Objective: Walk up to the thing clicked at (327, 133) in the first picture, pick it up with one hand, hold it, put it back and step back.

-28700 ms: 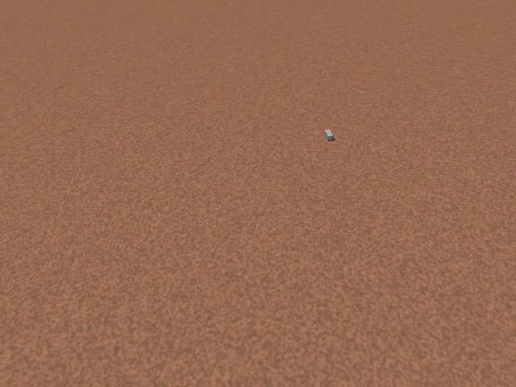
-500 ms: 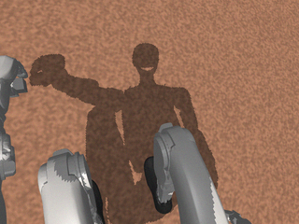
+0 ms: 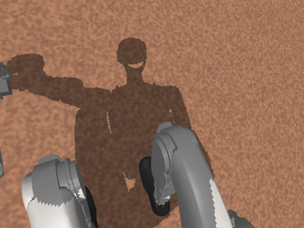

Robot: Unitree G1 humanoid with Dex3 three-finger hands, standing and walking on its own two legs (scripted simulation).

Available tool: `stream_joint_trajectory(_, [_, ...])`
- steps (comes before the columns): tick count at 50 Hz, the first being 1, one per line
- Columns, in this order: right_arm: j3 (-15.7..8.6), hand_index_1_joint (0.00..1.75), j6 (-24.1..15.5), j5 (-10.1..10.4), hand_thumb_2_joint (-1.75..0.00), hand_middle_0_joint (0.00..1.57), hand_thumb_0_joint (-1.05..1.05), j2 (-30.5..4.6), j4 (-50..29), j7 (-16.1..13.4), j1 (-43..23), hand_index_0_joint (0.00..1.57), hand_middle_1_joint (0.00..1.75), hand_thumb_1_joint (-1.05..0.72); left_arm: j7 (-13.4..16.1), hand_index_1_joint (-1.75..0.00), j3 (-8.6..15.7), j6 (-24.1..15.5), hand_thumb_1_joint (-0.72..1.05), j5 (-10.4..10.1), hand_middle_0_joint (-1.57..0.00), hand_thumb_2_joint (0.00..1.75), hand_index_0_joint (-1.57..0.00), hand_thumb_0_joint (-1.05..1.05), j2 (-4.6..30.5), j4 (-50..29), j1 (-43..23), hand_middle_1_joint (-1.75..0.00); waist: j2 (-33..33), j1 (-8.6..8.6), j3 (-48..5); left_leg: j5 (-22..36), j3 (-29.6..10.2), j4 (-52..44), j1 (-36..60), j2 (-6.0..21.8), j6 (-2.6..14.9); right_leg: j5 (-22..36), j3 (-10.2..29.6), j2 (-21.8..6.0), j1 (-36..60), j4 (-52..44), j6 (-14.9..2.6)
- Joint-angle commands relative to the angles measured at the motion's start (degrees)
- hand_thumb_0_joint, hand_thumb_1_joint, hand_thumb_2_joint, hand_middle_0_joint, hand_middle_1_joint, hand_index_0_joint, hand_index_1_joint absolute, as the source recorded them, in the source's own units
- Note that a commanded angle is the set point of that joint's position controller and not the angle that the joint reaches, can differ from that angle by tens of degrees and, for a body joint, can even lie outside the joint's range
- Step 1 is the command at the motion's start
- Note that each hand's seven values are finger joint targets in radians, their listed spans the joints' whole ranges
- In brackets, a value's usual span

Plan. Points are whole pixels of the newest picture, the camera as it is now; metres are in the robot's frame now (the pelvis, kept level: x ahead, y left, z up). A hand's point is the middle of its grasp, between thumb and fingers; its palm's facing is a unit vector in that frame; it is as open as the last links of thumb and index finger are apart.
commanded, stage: rest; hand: left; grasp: from above
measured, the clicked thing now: out of the picture +0.51 +0.30 -0.23
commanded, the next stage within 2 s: open in 1.38 s
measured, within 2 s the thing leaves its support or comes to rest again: rests again in 1.18 s
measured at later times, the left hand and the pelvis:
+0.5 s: hand (0, 93) +0.50 +0.29 -0.23, palm faces -0.46 -0.09 -0.89, open 6.2 cm; pelvis +0.00 +0.00 -0.01, yaw -3 degrees
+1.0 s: hand (3, 94) +0.50 +0.29 -0.25, palm faces -0.45 -0.09 -0.89, open 6.2 cm; pelvis +0.00 +0.01 -0.01, yaw -4 degrees
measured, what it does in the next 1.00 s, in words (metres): stands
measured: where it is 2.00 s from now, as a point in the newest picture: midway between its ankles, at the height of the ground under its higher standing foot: (124, 211)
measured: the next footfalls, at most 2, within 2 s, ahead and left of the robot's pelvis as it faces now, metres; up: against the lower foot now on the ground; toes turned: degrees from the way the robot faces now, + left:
none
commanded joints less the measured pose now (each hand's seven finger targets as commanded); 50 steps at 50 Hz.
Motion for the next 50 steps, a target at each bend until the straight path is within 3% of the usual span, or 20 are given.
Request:
stream_joint_trajectory(1, [-4.9,0.30,-0.5,-0.9,-0.90,0.20,0.00,-16.8,0.6,-0.7,13.4,0.20,0.30,-0.91,3.5,-0.09,1.5,0.2,0.94,-0.1,-1.26,0.09,-1.30,0.00,13.5,-7.9,-19.7,-0.13,23.3,-2.42,-38.2,10.4,3.5,-14.2,28.2,-0.8,-0.06,10.9,-4.0,2.8,20.0,-11.6,-2.91])
stream_joint_trajectory(2, [-4.6,0.30,-0.8,-0.9,-0.90,0.20,0.00,-16.4,0.4,-0.7,13.0,0.20,0.30,-0.91,3.5,-0.09,0.5,0.2,0.93,-0.1,-1.26,0.09,-1.29,0.00,12.7,-8.7,-20.1,-0.12,24.4,-2.18,-39.2,11.4,3.5,-14.0,29.4,-0.7,-0.20,11.9,-4.0,2.9,20.2,-11.3,-2.85])
stream_joint_trajectory(3, [-4.4,0.30,-0.9,-1.0,-0.90,0.20,0.00,-16.4,0.7,-0.6,12.7,0.20,0.30,-0.90,3.7,-0.05,0.8,0.3,0.92,0.1,-1.24,0.08,-1.28,0.00,14.4,-8.9,-20.2,-0.08,25.4,-1.88,-40.5,11.3,3.6,-13.5,29.3,-0.6,-0.03,12.2,-3.8,3.2,21.3,-11.1,-2.78])
stream_joint_trajectory(4, [-4.4,0.30,-1.0,-1.0,-0.90,0.20,0.00,-17.0,0.7,-0.6,13.5,0.20,0.30,-0.90,4.0,-0.06,2.1,0.5,0.90,0.0,-1.23,0.07,-1.26,0.00,16.1,-7.7,-19.0,-0.09,24.3,-1.91,-40.1,12.1,3.5,-13.2,28.8,-0.6,0.04,12.9,-3.9,3.0,21.9,-11.0,-2.63])
stream_joint_trajectory(6, [-4.1,0.30,-1.2,-1.2,-0.89,0.20,0.00,-17.1,0.5,-0.4,13.3,0.20,0.30,-0.90,4.4,-0.05,1.2,0.8,0.89,-0.2,-1.21,0.06,-1.25,0.00,14.0,-5.5,-17.6,-0.08,23.5,-2.40,-38.7,12.8,3.0,-13.4,28.5,-0.6,-0.27,13.2,-4.5,3.0,21.3,-10.5,-2.73])
stream_joint_trajectory(8, [-3.7,0.30,-1.3,-1.4,-0.89,0.20,0.00,-17.8,0.6,-0.5,13.9,0.20,0.30,-0.89,4.7,-0.05,2.6,0.8,0.90,-0.1,-1.21,0.05,-1.25,0.00,15.9,-4.6,-18.2,-0.09,22.9,-3.36,-37.4,12.6,2.6,-12.8,28.1,-0.5,-0.12,13.1,-4.9,3.0,20.5,-10.7,-2.73])
stream_joint_trajectory(9, [-3.4,0.30,-1.4,-1.4,-0.89,0.20,0.00,-17.5,0.5,-0.4,13.7,0.20,0.30,-0.89,4.7,-0.05,2.9,0.8,0.89,-0.1,-1.20,0.04,-1.24,0.00,16.6,-4.7,-17.6,-0.09,23.7,-2.89,-37.2,12.1,2.7,-13.0,27.9,-0.4,-0.09,12.6,-4.7,3.1,21.0,-10.5,-2.73])
stream_joint_trajectory(10, [-3.2,0.30,-1.5,-1.5,-0.90,0.20,0.00,-17.3,0.2,-0.3,12.9,0.20,0.30,-0.90,4.7,-0.04,1.1,0.6,0.86,0.0,-1.19,0.04,-1.23,0.00,15.4,-6.0,-19.0,-0.08,24.7,-2.87,-37.8,11.9,2.9,-12.9,27.4,-0.4,-0.05,12.9,-4.5,3.3,22.2,-10.5,-2.71])
stream_joint_trajectory(12, [-2.8,0.30,-1.8,-1.7,-0.89,0.20,0.00,-18.4,-0.1,-0.3,13.5,0.20,0.30,-0.89,5.0,-0.05,3.6,0.7,0.90,0.3,-1.20,0.05,-1.25,0.00,17.9,-4.1,-17.4,-0.09,23.2,-3.47,-35.2,12.3,2.3,-12.5,27.7,-0.4,-0.20,12.5,-5.1,3.0,20.1,-10.5,-2.81])
stream_joint_trajectory(16, [-2.4,0.30,-2.3,-2.1,-0.89,0.20,0.00,-18.7,-0.6,-0.2,12.6,0.20,0.30,-0.90,5.5,-0.05,2.3,0.1,0.89,0.5,-1.19,0.02,-1.24,0.00,17.4,-4.7,-18.3,-0.09,24.6,-4.03,-35.3,11.5,2.5,-11.7,27.2,-0.2,-0.12,12.2,-5.1,3.3,21.2,-10.6,-2.71])
stream_joint_trajectory(18, [-1.8,0.30,-2.5,-2.3,-0.90,0.20,0.00,-18.9,-0.4,-0.1,13.0,0.20,0.30,-0.90,6.0,-0.05,4.0,0.0,0.89,0.6,-1.20,0.05,-1.24,0.00,19.7,-4.2,-17.5,-0.08,23.2,-4.39,-35.3,12.1,2.4,-11.0,26.5,-0.2,0.03,12.8,-5.4,3.4,22.3,-10.7,-2.56])
stream_joint_trajectory(21, [-1.7,0.30,-2.8,-2.7,-0.90,0.20,0.00,-19.3,-0.3,-0.1,12.6,0.20,0.30,-0.90,6.8,-0.05,4.1,-0.2,0.91,0.9,-1.22,0.06,-1.26,0.00,20.4,-4.3,-17.3,-0.09,25.7,-4.07,-35.8,13.1,2.0,-10.9,28.4,0.1,-0.47,13.4,-5.7,3.6,22.0,-10.3,-2.84])
stream_joint_trajectory(24, [-1.1,0.30,-3.4,-3.0,-0.90,0.20,0.00,-19.4,-0.7,0.4,12.3,0.20,0.30,-0.90,7.4,-0.07,3.6,0.0,0.93,0.9,-1.23,0.08,-1.27,0.00,19.7,-3.0,-18.0,-0.11,24.9,-5.51,-33.7,12.4,1.5,-10.6,28.0,0.2,-0.39,13.2,-6.1,3.7,20.7,-10.0,-2.80])
stream_joint_trajectory(28, [-0.8,0.30,-3.6,-3.1,-0.90,0.20,0.00,-19.7,-0.9,0.6,11.8,0.20,0.30,-0.90,8.0,-0.05,3.7,0.2,0.95,1.0,-1.26,0.08,-1.29,0.00,21.1,-3.5,-16.7,-0.09,27.0,-4.71,-35.0,12.8,1.2,-11.3,29.1,0.5,-0.62,13.5,-6.4,4.0,22.2,-9.6,-2.76])
stream_joint_trajectory(31, [-0.4,0.30,-3.8,-3.4,-0.90,0.20,0.00,-20.3,-1.1,0.8,11.2,0.20,0.30,-0.90,8.4,-0.07,3.4,0.5,0.96,1.1,-1.26,0.07,-1.29,0.00,20.1,-1.4,-16.7,-0.11,27.5,-5.62,-31.8,11.9,0.1,-11.6,28.8,0.5,-1.02,12.7,-7.1,3.7,18.9,-8.8,-3.08])
stream_joint_trajectory(36, [0.2,0.30,-4.4,-3.5,-0.90,0.20,0.00,-20.2,-1.0,1.2,11.2,0.20,0.30,-0.90,8.7,-0.04,2.7,0.4,0.95,0.8,-1.26,0.07,-1.30,0.00,21.0,-2.4,-16.6,-0.08,27.5,-5.58,-34.1,13.9,0.8,-10.5,29.4,0.7,-0.59,15.2,-6.7,4.2,23.0,-9.4,-2.45])
stream_joint_trajectory(40, [1.0,0.30,-4.7,-3.5,-0.90,0.20,0.00,-20.3,-1.6,1.4,10.8,0.20,0.30,-0.90,8.7,-0.04,2.1,0.4,0.96,0.5,-1.27,0.07,-1.30,0.00,20.1,-0.1,-17.0,-0.07,25.8,-6.99,-30.6,12.2,-0.1,-10.5,28.2,0.8,-0.62,13.7,-7.3,4.1,20.3,-9.3,-2.56])
stream_joint_trajectory(41, [1.1,0.30,-4.8,-3.5,-0.90,0.20,0.00,-20.7,-1.5,1.5,10.7,0.20,0.30,-0.90,8.8,-0.03,2.6,0.1,0.96,0.7,-1.26,0.04,-1.30,0.00,21.5,-0.8,-17.4,-0.07,26.6,-6.52,-30.8,12.3,-0.3,-11.0,28.4,0.8,-0.78,13.6,-7.5,4.1,20.3,-9.3,-2.62])
stream_joint_trajectory(44, [1.7,0.30,-5.3,-3.6,-0.90,0.20,0.00,-20.7,-2.1,1.8,10.5,0.20,0.30,-0.90,8.9,-0.01,1.6,0.2,0.96,0.9,-1.28,0.04,-1.31,0.00,20.9,-0.3,-17.4,-0.04,25.9,-7.39,-30.0,12.6,-0.2,-10.0,28.4,1.0,-0.51,14.5,-7.2,4.2,21.1,-9.3,-2.32])
stream_joint_trajectory(50, [2.3,0.30,-5.8,-3.7,-0.90,0.20,0.00,-21.3,-2.7,2.2,10.1,0.20,0.30,-0.90,9.6,-0.04,2.3,0.3,0.97,0.8,-1.29,0.07,-1.31,0.00,22.4,-0.4,-17.1,-0.06,26.8,-7.44,-29.5,12.3,-0.8,-10.6,28.9,1.2,-0.71,13.9,-7.7,4.2,20.9,-9.3,-2.25])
